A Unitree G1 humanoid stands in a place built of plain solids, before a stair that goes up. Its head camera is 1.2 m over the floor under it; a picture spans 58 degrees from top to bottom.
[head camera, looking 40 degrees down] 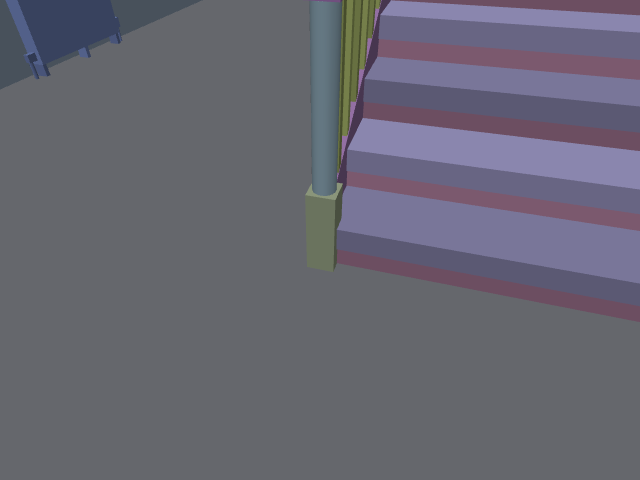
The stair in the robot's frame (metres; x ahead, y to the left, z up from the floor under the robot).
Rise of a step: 0.18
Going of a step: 0.28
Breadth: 1.32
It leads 16 degrees to the right of straight ahead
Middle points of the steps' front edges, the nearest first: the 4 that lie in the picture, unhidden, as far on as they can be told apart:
1.09 -0.68 0.19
1.37 -0.74 0.37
1.64 -0.82 0.55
1.91 -0.90 0.73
